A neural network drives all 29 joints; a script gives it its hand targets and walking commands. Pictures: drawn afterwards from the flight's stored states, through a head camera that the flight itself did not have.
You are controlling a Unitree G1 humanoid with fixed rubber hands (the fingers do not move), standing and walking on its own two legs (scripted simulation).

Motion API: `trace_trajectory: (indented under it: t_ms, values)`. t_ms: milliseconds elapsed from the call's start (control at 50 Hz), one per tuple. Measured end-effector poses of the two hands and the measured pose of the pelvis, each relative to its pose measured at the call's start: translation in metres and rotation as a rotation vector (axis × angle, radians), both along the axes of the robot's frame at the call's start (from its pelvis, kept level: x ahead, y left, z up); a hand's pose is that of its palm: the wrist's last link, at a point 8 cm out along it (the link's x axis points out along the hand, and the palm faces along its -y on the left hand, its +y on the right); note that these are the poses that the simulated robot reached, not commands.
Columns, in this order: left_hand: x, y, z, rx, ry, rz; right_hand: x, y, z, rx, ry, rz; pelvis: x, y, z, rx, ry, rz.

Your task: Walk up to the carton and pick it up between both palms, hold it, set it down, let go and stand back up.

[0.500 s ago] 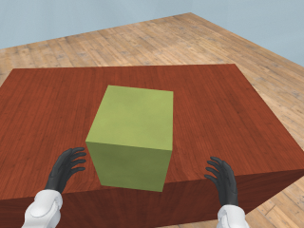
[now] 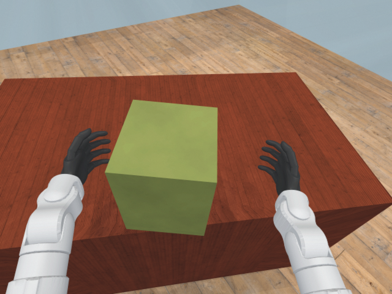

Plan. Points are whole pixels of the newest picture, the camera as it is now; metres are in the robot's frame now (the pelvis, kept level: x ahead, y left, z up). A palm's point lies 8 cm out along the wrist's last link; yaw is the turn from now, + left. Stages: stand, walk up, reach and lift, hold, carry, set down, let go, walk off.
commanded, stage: reach and lift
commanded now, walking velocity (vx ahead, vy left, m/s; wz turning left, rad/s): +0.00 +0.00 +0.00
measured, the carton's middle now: (170, 170) +0.40 +0.09 -0.01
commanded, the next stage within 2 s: none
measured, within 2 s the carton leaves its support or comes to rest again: neither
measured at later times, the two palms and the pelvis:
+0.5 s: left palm (83, 115) +0.39 +0.26 +0.16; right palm (289, 133) +0.40 -0.15 +0.15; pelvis +0.01 +0.00 +0.00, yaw +1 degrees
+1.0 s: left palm (93, 139) +0.38 +0.25 +0.10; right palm (269, 151) +0.40 -0.12 +0.09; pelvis +0.00 +0.00 +0.00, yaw +2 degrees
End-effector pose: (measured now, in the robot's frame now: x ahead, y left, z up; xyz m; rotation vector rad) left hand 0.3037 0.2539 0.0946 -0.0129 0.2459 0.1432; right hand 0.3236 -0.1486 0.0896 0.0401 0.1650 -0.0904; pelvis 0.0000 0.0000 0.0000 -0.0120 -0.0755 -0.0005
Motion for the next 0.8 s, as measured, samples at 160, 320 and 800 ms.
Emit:
trace_trajectory:
  t_ms: [160, 320, 800]
  values:
    - [0.034, 0.004, 0.026, 0.017, 0.005, 0.02, 0.037, 0.004, 0.023, 0.011, 0.002, 0.023, -0.005, -0.001, 0.0, 0.003, 0.03, -0.003]
    - [0.06, 0.0, 0.041, 0.013, 0.018, 0.006, 0.059, 0.001, 0.035, 0.011, 0.023, 0.015, -0.001, -0.003, 0.0, -0.002, 0.053, 0.005]
    - [0.101, 0.008, 0.069, 0.016, 0.015, 0.012, 0.103, 0.02, 0.066, -0.013, 0.049, 0.044, 0.007, -0.005, 0.001, -0.01, 0.069, 0.023]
